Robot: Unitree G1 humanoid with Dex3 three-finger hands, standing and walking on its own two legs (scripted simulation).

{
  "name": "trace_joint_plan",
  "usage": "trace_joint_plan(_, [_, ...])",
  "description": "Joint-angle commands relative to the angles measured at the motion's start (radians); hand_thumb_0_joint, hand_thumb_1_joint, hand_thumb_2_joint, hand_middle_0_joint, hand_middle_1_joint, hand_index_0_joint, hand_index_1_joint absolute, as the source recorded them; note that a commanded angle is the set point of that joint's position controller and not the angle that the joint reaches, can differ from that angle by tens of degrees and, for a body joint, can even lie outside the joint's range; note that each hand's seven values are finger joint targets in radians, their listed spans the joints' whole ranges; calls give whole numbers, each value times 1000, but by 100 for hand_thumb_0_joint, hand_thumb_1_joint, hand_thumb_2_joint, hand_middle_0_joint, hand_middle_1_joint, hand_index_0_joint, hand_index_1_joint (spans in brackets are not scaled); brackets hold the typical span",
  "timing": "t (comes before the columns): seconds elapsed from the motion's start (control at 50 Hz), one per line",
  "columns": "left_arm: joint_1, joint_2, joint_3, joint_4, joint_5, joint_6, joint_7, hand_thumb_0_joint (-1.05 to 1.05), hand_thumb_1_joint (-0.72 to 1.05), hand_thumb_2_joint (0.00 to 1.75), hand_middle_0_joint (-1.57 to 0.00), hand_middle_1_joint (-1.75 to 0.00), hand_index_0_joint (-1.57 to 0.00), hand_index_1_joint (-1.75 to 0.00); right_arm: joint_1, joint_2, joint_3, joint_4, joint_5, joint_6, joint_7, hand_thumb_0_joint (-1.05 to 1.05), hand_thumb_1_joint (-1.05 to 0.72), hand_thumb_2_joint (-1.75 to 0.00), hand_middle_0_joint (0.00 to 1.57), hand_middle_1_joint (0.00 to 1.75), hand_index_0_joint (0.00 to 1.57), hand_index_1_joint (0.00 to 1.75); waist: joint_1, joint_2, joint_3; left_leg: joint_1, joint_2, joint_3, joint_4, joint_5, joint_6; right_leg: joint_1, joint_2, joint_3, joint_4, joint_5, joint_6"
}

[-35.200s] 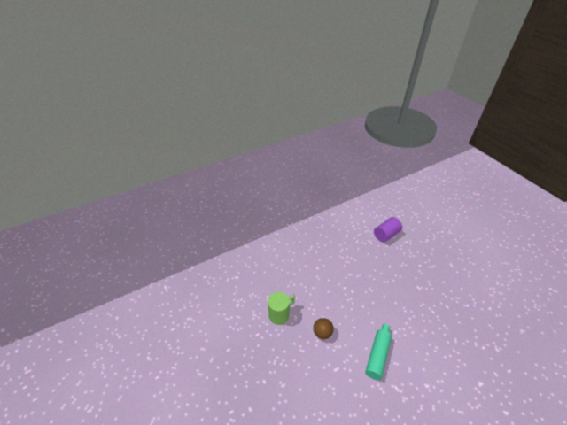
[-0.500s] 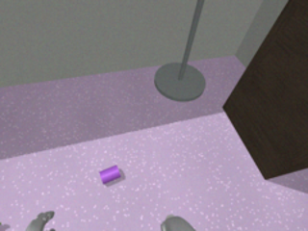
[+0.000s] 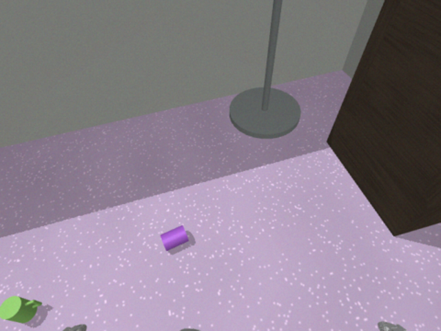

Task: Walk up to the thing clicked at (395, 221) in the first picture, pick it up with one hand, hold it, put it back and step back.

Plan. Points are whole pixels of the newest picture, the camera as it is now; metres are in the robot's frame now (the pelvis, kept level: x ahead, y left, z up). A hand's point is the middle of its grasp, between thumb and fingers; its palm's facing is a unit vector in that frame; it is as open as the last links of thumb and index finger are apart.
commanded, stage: walk up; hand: left
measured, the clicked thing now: (174, 237) +0.60 +0.27 -0.73
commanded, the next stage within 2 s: stand in 1.72 s
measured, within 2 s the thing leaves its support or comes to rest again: neither
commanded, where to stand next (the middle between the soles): +0.23 +0.00 m, yaw +4 degrees
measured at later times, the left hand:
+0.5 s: hand out of the picture -0.09 +0.25 -0.16, palm faces -0.03 -0.93 -0.38, open 7.4 cm
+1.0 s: hand out of the picture -0.06 +0.24 -0.14, palm faces +0.04 -0.93 -0.37, open 7.4 cm
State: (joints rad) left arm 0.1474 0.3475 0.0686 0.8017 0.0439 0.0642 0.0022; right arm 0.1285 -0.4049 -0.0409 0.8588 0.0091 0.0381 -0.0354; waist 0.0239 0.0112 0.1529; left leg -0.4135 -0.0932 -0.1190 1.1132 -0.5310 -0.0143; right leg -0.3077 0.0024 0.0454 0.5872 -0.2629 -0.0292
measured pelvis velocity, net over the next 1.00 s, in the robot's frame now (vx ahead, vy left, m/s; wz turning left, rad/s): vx -0.14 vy -0.03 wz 0.03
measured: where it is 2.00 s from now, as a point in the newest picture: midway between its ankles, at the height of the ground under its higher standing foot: outside the picture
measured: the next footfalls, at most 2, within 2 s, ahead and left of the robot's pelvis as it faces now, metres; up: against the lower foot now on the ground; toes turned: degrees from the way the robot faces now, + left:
left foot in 0.12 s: -0.03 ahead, +0.12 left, +0.00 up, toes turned +2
right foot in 0.50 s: -0.07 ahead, -0.17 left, +0.00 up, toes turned +0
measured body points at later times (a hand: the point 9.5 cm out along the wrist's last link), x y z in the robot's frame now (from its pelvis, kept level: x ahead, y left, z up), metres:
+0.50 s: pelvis -0.13 -0.03 -0.01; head -0.11 -0.02 +0.44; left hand -0.09 +0.30 -0.14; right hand -0.01 -0.35 -0.10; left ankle -0.07 +0.12 -0.73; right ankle -0.18 -0.16 -0.74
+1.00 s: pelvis -0.14 -0.03 +0.00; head -0.13 -0.03 +0.45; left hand -0.06 +0.28 -0.12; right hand -0.07 -0.33 -0.12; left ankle -0.12 +0.09 -0.73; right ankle -0.15 -0.17 -0.70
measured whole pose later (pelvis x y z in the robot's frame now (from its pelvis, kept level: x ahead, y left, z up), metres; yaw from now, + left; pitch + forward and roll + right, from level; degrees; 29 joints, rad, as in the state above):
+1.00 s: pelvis -0.14 -0.03 +0.00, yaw +2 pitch -3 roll +0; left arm 0.19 0.39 0.06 0.92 0.01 0.01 -0.01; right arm 0.24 -0.33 -0.04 0.94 -0.03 -0.03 0.02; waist 0.00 -0.02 0.09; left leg -0.22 0.00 -0.02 0.53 -0.26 0.01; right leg -0.30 -0.02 0.03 0.85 -0.53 -0.03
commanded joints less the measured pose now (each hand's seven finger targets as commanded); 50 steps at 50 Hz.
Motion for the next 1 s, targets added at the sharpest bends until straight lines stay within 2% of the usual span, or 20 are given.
trace_joint_plan(0.0, [13, 228, 78, -122, 8, -16, 25, 0, 90, 90, -20, -30, -20, -30, 59, -145, -44, -68, -16, -34, -26, 0, -90, -90, 20, 30, 20, 30, 24, -218, -212, -63, 37, 67, -227, -24, -20, 304, -192, 145, -55, 607, -187])
trace_joint_plan(0.1, [-14, 228, 64, -154, -20, 18, 12, 0, 90, 90, -20, -30, -20, -30, 152, -160, -69, -42, -46, -47, -21, 0, -90, -90, 20, 30, 20, 30, -30, -166, -249, 210, 75, 121, -773, 415, 13, 151, -154, 134, 124, 395, -91])
trace_joint_plan(0.14, [9, 167, 56, -155, -28, 19, 12, 0, 90, 90, -20, -30, -20, -30, 69, -312, -100, -71, -66, -44, -13, 0, -90, -90, 20, 30, 20, 30, -6, 193, -208, 329, 427, -345, -791, 617, 176, -237, 107, 41, 385, -304, -1])
trace_joint_plan(0.16, [-49, 229, 77, -159, -11, 21, 27, 0, 90, 90, -20, -30, -20, -30, 69, -372, -113, -93, -54, -43, -11, 0, -90, -90, 20, 30, 20, 30, -71, 218, -202, 124, 560, -449, -792, 618, 305, -122, 92, 143, 568, -425, 15])
trace_joint_plan(0.18, [-51, 261, 85, -143, -5, 24, 26, 0, 90, 90, -20, -30, -20, -30, 14, -347, -114, -99, -53, -49, -19, 0, -90, -90, 20, 30, 20, 30, -47, 188, -142, 39, 563, -440, -808, 552, 324, -108, 64, 189, 690, -376, 13])
trace_joint_plan(0.24, [87, 233, 87, -77, -26, 21, 9, 0, 90, 90, -20, -30, -20, -30, -75, -212, -75, -113, -55, -58, -24, 0, -90, -90, 20, 30, 20, 30, 54, 95, -117, 175, 327, -65, -728, 635, 189, -212, 112, 192, 742, -205, 14])
trace_joint_plan(0.36, [59, 218, 56, -51, -25, -40, -13, 0, 90, 90, -20, -30, -20, -30, 41, -201, -77, -88, -44, -66, 6, 0, -90, -90, 20, 30, 20, 30, -58, 193, -186, 374, 300, -52, -735, 174, 207, -130, 23, 54, 238, -221, 70])
trace_joint_plan(0.46, [197, 208, 68, 99, -14, -82, -3, 0, 90, 90, -20, -30, -20, -30, 22, -228, -77, -81, -50, -24, 29, 0, -90, -90, 20, 30, 20, 30, 3, 173, -138, 73, 251, 18, -590, 95, 159, 234, 43, -67, -246, -114, 6])
trace_joint_plan(0.48, [216, 257, 81, 111, -5, -89, 1, 0, 90, 90, -20, -30, -20, -30, 20, -164, -59, -91, -40, -22, 29, 0, -90, -90, 20, 30, 20, 30, 6, 23, -105, -50, 195, 52, -460, 44, 99, 264, -23, 107, -255, -152, -21])
trace_joint_plan(0.5, [202, 312, 91, 90, 8, -96, 5, 0, 90, 90, -20, -30, -20, -30, 4, -101, -37, -115, -29, -24, 29, 0, -90, -90, 20, 30, 20, 30, 14, -195, -76, -205, 78, 96, -308, -46, 29, 233, -221, 433, -359, -323, -85])
trace_joint_plan(0.52, [111, 399, 99, 46, 12, -91, 7, 0, 90, 90, -20, -30, -20, -30, -54, -161, -59, -113, -34, -25, 17, 0, -90, -90, 20, 30, 20, 30, 50, -174, 0, -93, 85, -22, -217, -60, 8, -96, -383, 579, -426, -555, -201])
trace_joint_plan(0.54, [15, 380, 90, 28, 11, -91, 6, 0, 90, 90, -20, -30, -20, -30, -38, -205, -78, -79, -28, -28, 20, 0, -90, -90, 20, 30, 20, 30, 12, -160, 83, 4, 110, -49, -142, -19, 5, -251, -391, 567, -439, -596, -217])
trace_joint_plan(0.6, [-15, 272, 72, 33, -5, -112, 9, 0, 90, 90, -20, -30, -20, -30, 46, -165, -62, -27, -15, -43, 33, 0, -90, -90, 20, 30, 20, 30, -33, -147, 30, -62, 75, -36, -208, 117, 5, 17, -206, 240, -340, -214, -120])
trace_joint_plan(0.68, [119, 288, 78, 54, -10, -121, 6, 0, 90, 90, -20, -30, -20, -30, 23, -154, -47, -29, -30, -56, 38, 0, -90, -90, 20, 30, 20, 30, 39, -226, -49, -74, 92, 35, -358, 81, -5, 216, -217, 194, -254, 107, -125])
trace_joint_plan(0.78, [57, 269, 55, 29, -32, -100, 8, 0, 90, 90, -20, -30, -20, -30, 104, -131, -61, 22, -33, -83, 37, 0, -90, -90, 20, 30, 20, 30, -20, -170, -144, 217, 55, 139, -713, 316, 24, 172, -198, 65, -48, 449, -89])
trace_joint_plan(0.82, [54, 211, 38, 11, -41, -99, 10, 0, 90, 90, -20, -30, -20, -30, 176, -184, -83, 43, -40, -91, 28, 0, -90, -90, 20, 30, 20, 30, -41, -28, -230, 395, 182, -33, -737, 572, 86, 79, -96, -13, 162, 373, -18])
trace_joint_plan(0.84, [42, 161, 25, -1, -52, -96, 10, 0, 90, 90, -20, -30, -20, -30, 167, -237, -93, 33, -40, -95, 26, 0, -90, -90, 20, 30, 20, 30, -40, 104, -254, 452, 342, -274, -746, 565, 186, -73, 21, -87, 278, 54, 16])
trace_joint_plan(0.86, [20, 213, 44, 16, -47, -82, 16, 0, 90, 90, -20, -30, -20, -30, 173, -277, -99, 32, -33, -95, 29, 0, -90, -90, 20, 30, 20, 30, -54, 124, -223, 334, 429, -371, -775, 424, 291, -58, -2, -6, 336, -361, 0])
trace_joint_plan(0.92, [42, 222, 41, 40, -38, -79, 5, 0, 90, 90, -20, -30, -20, -30, 77, -221, -80, 9, -41, -85, 30, 0, -90, -90, 20, 30, 20, 30, -13, 126, -81, 193, 338, -234, -831, 172, 226, -91, -43, 40, 324, -323, -17])
trace_joint_plan(0.98, [69, 210, 36, 70, -43, -88, -4, 0, 90, 90, -20, -30, -20, -30, 32, -208, -72, 7, -45, -85, 33, 0, -90, -90, 20, 30, 20, 30, -12, 178, -67, 125, 288, -148, -821, 224, 183, -8, -31, -47, 140, -192, 9])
